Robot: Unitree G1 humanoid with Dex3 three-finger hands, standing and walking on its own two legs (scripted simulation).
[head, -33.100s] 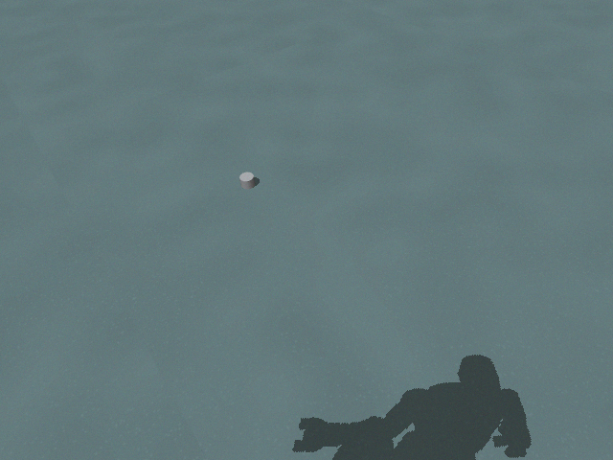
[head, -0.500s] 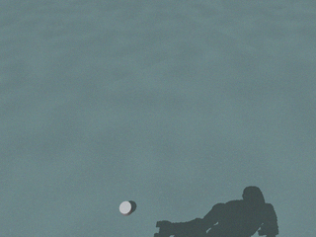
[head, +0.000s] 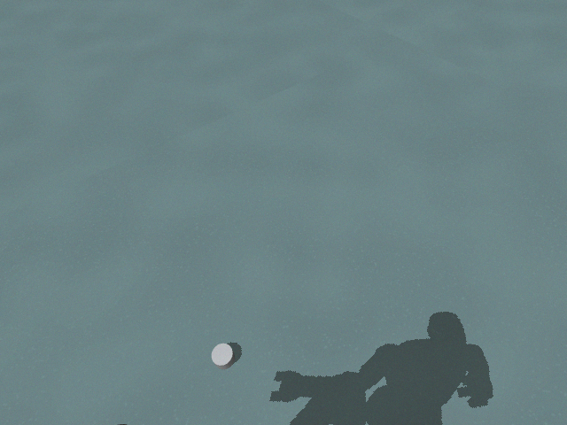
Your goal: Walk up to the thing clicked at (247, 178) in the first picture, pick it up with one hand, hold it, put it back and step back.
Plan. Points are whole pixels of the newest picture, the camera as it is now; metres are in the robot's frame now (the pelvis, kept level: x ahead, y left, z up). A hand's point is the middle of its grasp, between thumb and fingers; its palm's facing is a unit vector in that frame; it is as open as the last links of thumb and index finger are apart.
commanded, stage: step back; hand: left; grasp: from above
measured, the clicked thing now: (223, 356) +0.42 +0.26 -0.75
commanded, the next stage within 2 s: none
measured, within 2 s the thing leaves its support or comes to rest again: neither
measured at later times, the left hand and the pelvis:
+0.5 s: hand out of the picture +0.04 +0.29 -0.17, palm faces -0.09 -0.93 -0.35, open 7.4 cm; pelvis -0.09 +0.04 -0.01, yaw -3 degrees
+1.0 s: hand out of the picture -0.10 +0.26 -0.14, palm faces -0.04 -0.91 -0.42, open 7.4 cm; pelvis -0.23 +0.00 -0.01, yaw -2 degrees
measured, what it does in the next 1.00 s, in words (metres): walks backwards: right foot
